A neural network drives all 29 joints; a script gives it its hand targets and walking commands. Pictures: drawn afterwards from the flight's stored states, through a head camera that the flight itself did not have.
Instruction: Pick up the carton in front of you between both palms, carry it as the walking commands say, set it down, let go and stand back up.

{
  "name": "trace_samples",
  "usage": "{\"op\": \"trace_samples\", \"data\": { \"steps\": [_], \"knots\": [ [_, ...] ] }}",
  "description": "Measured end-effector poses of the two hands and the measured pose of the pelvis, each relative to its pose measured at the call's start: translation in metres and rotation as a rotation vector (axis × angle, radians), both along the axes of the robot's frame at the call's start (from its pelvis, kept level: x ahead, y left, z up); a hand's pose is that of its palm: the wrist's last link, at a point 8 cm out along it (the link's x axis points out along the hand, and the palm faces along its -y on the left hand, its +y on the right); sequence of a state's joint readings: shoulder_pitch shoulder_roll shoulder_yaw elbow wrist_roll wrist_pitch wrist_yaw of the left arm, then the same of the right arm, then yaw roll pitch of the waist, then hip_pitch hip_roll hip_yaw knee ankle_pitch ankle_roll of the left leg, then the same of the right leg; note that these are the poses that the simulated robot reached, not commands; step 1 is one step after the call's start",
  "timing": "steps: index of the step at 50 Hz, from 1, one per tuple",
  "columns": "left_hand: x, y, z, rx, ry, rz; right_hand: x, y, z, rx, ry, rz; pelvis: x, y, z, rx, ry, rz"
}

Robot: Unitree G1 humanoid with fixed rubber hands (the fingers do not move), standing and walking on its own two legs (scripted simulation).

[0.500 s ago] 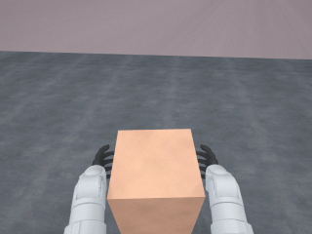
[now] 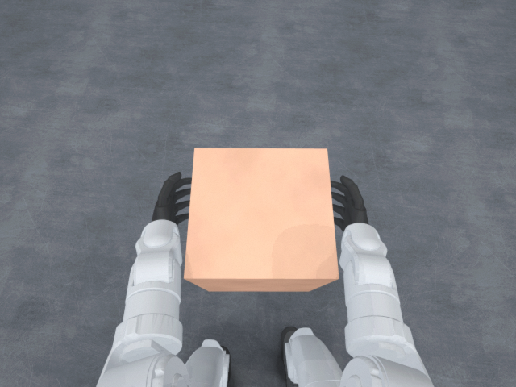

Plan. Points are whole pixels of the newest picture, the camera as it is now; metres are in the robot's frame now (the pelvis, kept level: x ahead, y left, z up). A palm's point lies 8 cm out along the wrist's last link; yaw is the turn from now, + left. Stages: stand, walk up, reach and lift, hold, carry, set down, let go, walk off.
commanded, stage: set down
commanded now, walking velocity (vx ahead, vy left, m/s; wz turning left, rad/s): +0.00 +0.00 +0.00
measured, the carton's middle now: (259, 229) +0.38 -0.01 -0.13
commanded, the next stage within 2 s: none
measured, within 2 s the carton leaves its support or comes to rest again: neither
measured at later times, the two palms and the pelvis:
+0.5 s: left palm (181, 219) +0.43 +0.15 -0.19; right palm (324, 221) +0.42 -0.15 -0.20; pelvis -0.02 +0.01 -0.12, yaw +2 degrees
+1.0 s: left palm (191, 217) +0.48 +0.16 -0.34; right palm (306, 230) +0.45 -0.14 -0.36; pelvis -0.05 +0.00 -0.24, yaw +2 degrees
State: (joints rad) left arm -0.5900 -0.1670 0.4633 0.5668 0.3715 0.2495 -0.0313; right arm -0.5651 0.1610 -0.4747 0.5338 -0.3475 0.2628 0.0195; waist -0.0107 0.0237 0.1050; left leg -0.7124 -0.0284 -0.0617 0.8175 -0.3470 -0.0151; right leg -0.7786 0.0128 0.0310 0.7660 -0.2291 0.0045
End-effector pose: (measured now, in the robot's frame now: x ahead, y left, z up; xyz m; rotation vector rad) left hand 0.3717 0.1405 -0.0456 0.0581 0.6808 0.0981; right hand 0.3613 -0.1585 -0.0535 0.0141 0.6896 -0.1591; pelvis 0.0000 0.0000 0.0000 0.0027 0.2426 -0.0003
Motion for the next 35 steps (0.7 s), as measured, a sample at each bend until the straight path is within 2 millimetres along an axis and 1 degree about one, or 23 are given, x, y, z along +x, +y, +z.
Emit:
{"op": "trace_samples", "data": {
  "steps": [3,5,9,12,16,20,27,35],
  "knots": [
    [0.003,0.001,-0.035,-0.022,-0.002,0.010,0.001,0.001,-0.034,0.011,-0.003,-0.019,0.000,0.007,-0.013,0.000,0.107,0.001],
    [0.005,0.002,-0.052,-0.036,-0.015,0.016,0.003,0.002,-0.050,0.022,-0.017,-0.031,0.001,0.011,-0.022,-0.001,0.175,0.000],
    [0.015,0.004,-0.069,-0.053,-0.050,0.028,0.013,0.004,-0.069,0.030,-0.053,-0.035,0.003,0.016,-0.041,-0.008,0.277,0.012],
    [0.025,0.008,-0.080,-0.058,-0.057,0.042,0.026,0.008,-0.079,0.031,-0.061,-0.026,0.001,0.018,-0.056,-0.007,0.326,0.020],
    [0.033,0.014,-0.097,-0.055,-0.043,0.063,0.040,0.014,-0.095,0.036,-0.044,-0.008,-0.005,0.017,-0.072,-0.004,0.372,0.021],
    [0.040,0.016,-0.117,-0.049,-0.027,0.062,0.048,0.016,-0.116,0.047,-0.028,-0.013,-0.009,0.014,-0.090,-0.005,0.424,0.027],
    [0.061,0.008,-0.157,-0.043,-0.030,0.019,0.057,0.008,-0.157,0.044,-0.033,-0.050,-0.019,0.007,-0.128,0.001,0.500,0.028],
    [0.082,0.005,-0.207,-0.013,-0.021,-0.020,0.066,0.006,-0.215,0.065,-0.025,-0.089,-0.030,-0.002,-0.174,0.011,0.554,0.023]
  ]
}}
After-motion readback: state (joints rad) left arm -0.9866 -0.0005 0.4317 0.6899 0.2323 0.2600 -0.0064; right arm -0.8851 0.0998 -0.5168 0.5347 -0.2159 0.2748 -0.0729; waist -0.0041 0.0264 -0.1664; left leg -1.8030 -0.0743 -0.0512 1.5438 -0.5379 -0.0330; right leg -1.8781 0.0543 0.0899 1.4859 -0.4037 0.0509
